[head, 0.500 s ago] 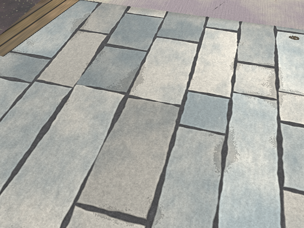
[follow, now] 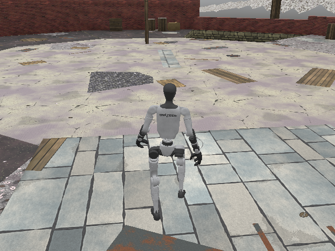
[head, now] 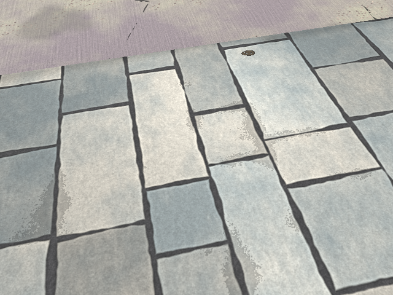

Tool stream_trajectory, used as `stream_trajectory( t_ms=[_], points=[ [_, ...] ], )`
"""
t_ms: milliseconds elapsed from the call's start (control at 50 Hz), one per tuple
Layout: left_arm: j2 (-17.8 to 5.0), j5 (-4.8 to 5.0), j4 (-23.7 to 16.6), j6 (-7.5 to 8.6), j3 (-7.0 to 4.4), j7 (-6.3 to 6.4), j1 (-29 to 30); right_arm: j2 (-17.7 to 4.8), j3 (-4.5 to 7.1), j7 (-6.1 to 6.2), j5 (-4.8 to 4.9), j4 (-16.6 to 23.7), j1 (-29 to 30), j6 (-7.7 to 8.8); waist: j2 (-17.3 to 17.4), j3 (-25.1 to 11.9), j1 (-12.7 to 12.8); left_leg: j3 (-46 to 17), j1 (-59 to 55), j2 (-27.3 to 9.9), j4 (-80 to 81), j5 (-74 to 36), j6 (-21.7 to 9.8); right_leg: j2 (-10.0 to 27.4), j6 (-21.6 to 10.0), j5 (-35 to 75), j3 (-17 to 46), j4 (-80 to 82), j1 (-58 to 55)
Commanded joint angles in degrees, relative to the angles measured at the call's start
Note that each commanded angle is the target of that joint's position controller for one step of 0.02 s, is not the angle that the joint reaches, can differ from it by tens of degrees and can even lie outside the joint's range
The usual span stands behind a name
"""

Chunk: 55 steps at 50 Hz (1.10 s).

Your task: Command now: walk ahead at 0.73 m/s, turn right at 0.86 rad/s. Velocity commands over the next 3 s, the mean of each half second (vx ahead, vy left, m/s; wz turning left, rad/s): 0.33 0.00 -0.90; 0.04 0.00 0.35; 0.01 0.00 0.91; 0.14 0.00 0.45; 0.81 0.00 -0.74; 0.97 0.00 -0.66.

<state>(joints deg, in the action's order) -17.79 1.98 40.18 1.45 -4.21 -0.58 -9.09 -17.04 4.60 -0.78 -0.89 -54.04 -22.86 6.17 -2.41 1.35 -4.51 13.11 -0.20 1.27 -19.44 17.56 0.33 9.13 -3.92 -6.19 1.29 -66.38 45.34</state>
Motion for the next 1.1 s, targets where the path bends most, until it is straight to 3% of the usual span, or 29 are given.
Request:
stream_trajectory(
  t_ms=[20, 80, 120, 140, 160, 180, 200, 220, 240, 260, 300, 360, 460, 520, 580, 620, 680, 720, 740, 760, 800, 820, 860, 900, 940, 1020, 1060, 1080, 1100],
  points=[
    [0.93, -1.54, -3.86, 0.48, 0.87, -1.54, -0.08, -6.21, 0.25, 1.40, -0.10, 8.33, 14.88, 1.24, 2.21, 8.28, 6.03, 0.54, 16.03, -12.00, 9.12, -32.59, -5.88, -0.80, 0.63, 11.87, -3.61, 14.24, -9.03],
    [-1.19, -1.59, -4.79, 0.96, -0.27, -3.85, 0.00, -11.78, 1.36, 2.96, 1.48, 8.62, 11.34, 0.25, 3.53, 2.74, 5.94, 2.39, 6.07, -13.07, 1.00, -51.66, -4.06, -6.99, -0.79, 15.83, -9.71, 23.98, -17.30],
    [-5.95, -0.94, -3.31, 0.13, -2.55, -4.01, -10.33, -14.07, 2.24, 3.13, 2.77, 9.97, 13.10, -1.48, 7.24, -3.26, 11.78, 1.78, 2.59, -14.91, -13.48, -66.18, -3.48, -11.21, -3.13, 8.91, -11.38, 24.10, -27.45],
    [-10.54, -0.90, -1.18, -0.43, -4.79, -3.23, -20.34, -13.33, 2.26, 2.65, 3.05, 10.85, 14.84, -1.86, 6.67, -8.23, 16.73, 0.39, 6.90, -14.58, -27.32, -63.26, -2.42, -13.00, -5.22, 8.80, -10.02, 25.97, -40.56],
    [-12.28, -0.35, 0.00, -0.76, -5.70, -1.55, -22.76, -8.55, 1.12, 1.60, 3.40, 10.62, 14.84, -1.43, -0.10, -6.85, 17.48, -0.42, 14.45, -7.91, -45.59, -28.56, 1.13, -11.15, -7.13, 16.30, -4.13, 33.86, -47.95],
    [-15.81, -1.60, -2.00, -0.66, -5.29, -0.83, -14.75, 1.43, -1.29, 0.56, 0.00, 12.93, 9.44, -0.41, -20.33, -3.31, 6.74, -4.61, 32.39, 3.53, -68.38, 22.22, 3.24, -4.59, -12.50, 49.88, 13.96, 31.49, -52.59],
    [-16.27, -5.04, -7.15, 1.16, -4.29, -1.58, -11.00, -2.24, -1.67, -0.07, 0.75, 14.30, -0.64, 0.93, -16.10, -22.95, 2.68, -20.15, 37.88, 4.87, -76.73, 21.43, 2.80, 8.73, -23.98, 37.63, 42.03, 40.39, -61.49],
    [-13.63, -3.90, -9.81, 1.58, -4.36, -2.56, -8.21, -8.16, -0.59, 0.03, 1.56, 15.23, 5.77, 1.22, -4.28, -23.85, 5.78, -22.78, 37.98, 2.95, -73.55, 16.34, 1.06, 8.06, -22.44, 19.15, 44.95, 46.88, -58.82],
    [-11.36, -1.89, -9.71, 1.95, -3.87, -2.64, -5.84, -8.31, -0.30, 0.70, 1.55, 16.97, 11.76, 0.77, 3.95, -14.96, 4.63, -22.28, 40.92, 1.11, -66.74, 11.47, 0.50, 5.14, -19.20, 7.14, 40.45, 48.86, -50.66],
    [-9.19, -0.68, -9.78, 2.11, -3.19, -2.26, -3.49, -7.48, -0.34, 1.58, 0.75, 16.70, 13.07, -0.29, 8.21, -11.55, 2.75, -22.68, 39.33, -1.21, -62.06, 8.60, 0.93, 3.03, -16.31, 3.64, 37.44, 49.13, -43.83],
    [-8.44, -1.64, -10.89, 1.45, -3.21, -1.09, -0.70, -8.09, 0.25, 1.99, 0.33, 17.17, 13.94, -2.53, 5.93, -8.32, 1.05, -22.90, 33.78, -2.62, -54.73, 6.73, 1.79, -0.89, -13.78, 10.65, 30.51, 49.68, -33.38],
    [-9.02, -1.51, -10.48, 0.05, -3.58, 1.09, -2.74, -4.72, -0.14, 2.32, -0.66, 17.59, 16.48, -3.53, 4.88, -9.17, 2.21, -21.52, 32.53, -1.36, -47.30, 4.13, 3.96, -4.37, -12.84, 25.75, 23.64, 46.29, -30.01],
    [-8.19, -0.77, -11.41, -3.11, -2.93, 3.58, -2.41, -4.48, -0.01, 2.88, 0.53, 17.89, 19.70, -4.65, -0.40, -10.66, 3.78, -22.33, 36.80, 0.25, -37.59, -4.95, 5.97, -6.49, -8.31, 11.49, 23.83, 44.10, -33.94],
    [-4.87, -2.19, -11.22, -3.32, -1.40, 3.72, -2.30, -4.43, -0.27, 2.70, 0.38, 17.44, 20.31, -4.61, -3.67, -9.75, 6.10, -20.46, 35.48, -2.70, -33.72, -9.48, 6.21, -5.65, -7.25, 9.23, 21.73, 43.08, -34.20],
    [-0.09, -3.96, -9.76, -2.57, 0.99, 2.95, -2.02, -3.31, -1.17, 1.88, 0.16, 17.47, 20.25, -3.83, -3.90, -8.86, 7.11, -19.67, 28.77, -5.71, -27.60, -11.28, 4.68, -3.27, -7.67, 11.59, 20.52, 42.53, -32.88],
    [-1.12, -4.63, -8.62, -1.69, 1.18, 1.65, -1.64, -4.24, -0.97, 1.07, 0.80, 17.42, 19.91, -3.29, -4.41, -6.59, 7.78, -17.75, 23.48, -4.84, -22.89, -8.52, 3.01, -2.06, -8.36, 14.68, 19.51, 42.55, -31.02],
    [-5.93, -3.51, -7.63, -1.56, -0.18, 1.28, -1.23, -7.45, 0.17, 0.20, 1.76, 18.70, 18.71, -2.80, -4.70, -3.55, 6.86, -15.14, 24.25, -2.46, -16.15, -4.30, 0.44, -0.57, -8.74, 21.13, 20.19, 39.69, -35.18],
    [-6.60, -2.82, -7.31, -1.58, -0.63, 1.96, -2.07, -8.81, 0.49, -0.36, 1.54, 19.17, 16.93, -2.53, -1.02, -4.63, 6.03, -19.33, 20.96, -3.62, -9.01, -22.16, -1.99, -3.21, -5.81, 18.20, 17.99, 35.89, -37.54],
    [-6.11, -3.45, -7.78, -1.27, -0.90, 2.32, -3.88, -11.57, 1.25, -0.35, 0.94, 19.47, 16.18, -2.56, 5.03, -6.42, 7.95, -25.77, 17.58, -6.88, -9.86, -37.34, -4.67, -8.48, -3.17, 10.90, 13.59, 30.90, -35.71],
    [-5.73, -3.64, -8.46, -1.23, -1.09, 2.64, -1.86, -12.43, 2.00, -0.17, 1.42, 18.60, 13.46, -2.96, 11.98, -6.94, 6.87, -32.70, 14.97, -10.89, -7.10, -40.40, -9.71, -14.71, 0.70, 1.65, 5.79, 23.77, -31.14],
    [-4.29, -3.06, -10.64, -1.25, -0.98, 2.65, 5.00, -11.18, 2.13, 0.78, 1.22, 17.44, 5.35, -3.90, 17.91, -7.51, 1.21, -49.64, 3.32, -19.95, -1.15, -41.79, -18.62, -19.28, 5.08, -31.07, 3.72, 8.48, -13.64],
    [-3.10, -2.58, -10.40, -1.37, -0.86, 2.40, 4.89, -11.18, 2.32, 1.22, 0.87, 17.76, 4.56, -3.97, 13.48, -9.49, 1.33, -49.49, 0.70, -19.04, -2.14, -39.19, -17.87, -17.62, 5.68, -32.70, 6.97, 0.68, -11.17],
    [-1.80, -2.15, -9.62, -1.86, -0.56, 1.90, 5.26, -11.12, 2.84, 2.21, 2.07, 19.48, 9.90, -4.89, 7.81, -8.73, 3.56, -41.89, 2.28, -13.85, -3.62, -34.52, -12.59, -14.97, 6.37, -25.44, 7.54, 3.37, -9.94],
    [-0.20, -1.69, -9.54, -1.66, -0.30, 1.61, 6.97, -10.24, 3.03, 2.78, 2.91, 20.53, 12.33, -7.00, 8.61, -7.92, 3.76, -39.26, 4.76, -9.18, -2.95, -27.50, -9.70, -15.36, 7.18, -21.05, 4.95, 14.85, -13.09],
    [0.28, -1.16, -8.62, -1.09, -0.39, 1.03, 6.41, -10.69, 3.59, 3.19, 2.34, 21.07, 11.93, -8.48, 11.45, -9.15, 3.58, -40.40, 6.76, -7.74, -2.48, -23.23, -9.54, -16.61, 7.48, -18.18, 4.27, 22.18, -18.09],
    [-2.45, -0.91, -6.15, -0.03, -1.49, 0.45, 2.17, -11.36, 4.18, 3.06, 2.80, 22.28, 13.06, -8.99, 14.95, -9.55, 4.38, -45.34, 11.22, -6.85, -1.41, -14.78, -8.91, -16.59, 6.46, -12.29, 4.95, 36.66, -27.76],
    [-4.72, -1.07, -4.21, 0.20, -2.65, 0.80, -1.80, -9.85, 3.64, 3.14, 3.47, 22.87, 14.21, -8.91, 13.57, -9.48, 6.15, -43.97, 18.07, -3.40, -4.02, -4.77, -5.67, -12.31, 4.39, -3.70, 5.49, 47.71, -38.46],
    [-7.98, -1.87, -4.72, -0.14, -3.36, 1.26, -2.14, -6.69, 2.69, 2.96, 2.90, 22.41, 10.75, -9.05, 4.93, -11.09, 4.39, -38.37, 25.61, 1.35, -13.48, 11.07, -2.95, -0.89, 0.02, -6.35, 15.49, 49.89, -45.83],
    [-10.99, -4.80, -5.43, -0.42, -3.60, 1.01, 0.61, -6.41, 2.82, 2.64, 2.96, 24.00, 10.38, -8.38, -11.74, -8.02, 2.42, -27.56, 35.60, 7.77, -27.74, 17.72, -0.44, 10.45, -7.61, -3.96, 30.61, 52.86, -42.02]
  ],
)
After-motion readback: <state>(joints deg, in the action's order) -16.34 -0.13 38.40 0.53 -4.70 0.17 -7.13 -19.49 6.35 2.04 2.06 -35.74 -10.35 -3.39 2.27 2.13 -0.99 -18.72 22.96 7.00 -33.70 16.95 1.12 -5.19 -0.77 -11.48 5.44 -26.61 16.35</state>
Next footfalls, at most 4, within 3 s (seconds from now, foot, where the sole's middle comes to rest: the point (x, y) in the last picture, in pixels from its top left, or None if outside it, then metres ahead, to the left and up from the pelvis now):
0.16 right None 0.35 -0.08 -0.77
0.72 left None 0.48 0.09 -0.77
1.06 right None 0.40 -0.12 -0.77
1.54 left None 0.39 0.15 -0.77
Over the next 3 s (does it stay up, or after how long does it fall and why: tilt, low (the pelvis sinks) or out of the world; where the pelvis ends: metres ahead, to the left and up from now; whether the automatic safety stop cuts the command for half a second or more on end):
stays up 1.22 -0.01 -0.03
